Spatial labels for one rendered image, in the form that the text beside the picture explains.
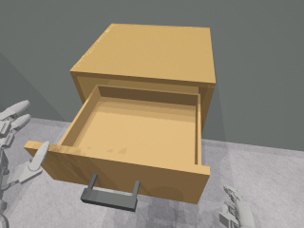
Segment robot left hand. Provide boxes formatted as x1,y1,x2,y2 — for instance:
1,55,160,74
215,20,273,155
0,100,50,200

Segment cabinet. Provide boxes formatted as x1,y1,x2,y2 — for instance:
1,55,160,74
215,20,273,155
69,23,216,135

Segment robot right hand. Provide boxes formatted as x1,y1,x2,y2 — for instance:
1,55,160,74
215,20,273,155
218,184,257,228

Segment handle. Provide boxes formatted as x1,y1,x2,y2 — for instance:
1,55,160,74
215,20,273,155
80,173,141,212

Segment drawer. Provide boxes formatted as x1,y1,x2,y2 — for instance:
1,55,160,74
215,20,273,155
24,85,210,204

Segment left robot forearm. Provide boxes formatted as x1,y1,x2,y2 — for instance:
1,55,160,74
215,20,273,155
0,199,10,228

